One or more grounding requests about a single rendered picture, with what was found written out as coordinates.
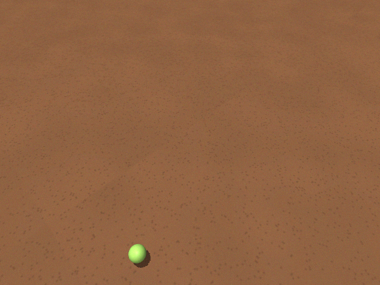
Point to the ball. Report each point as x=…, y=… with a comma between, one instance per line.
x=137, y=253

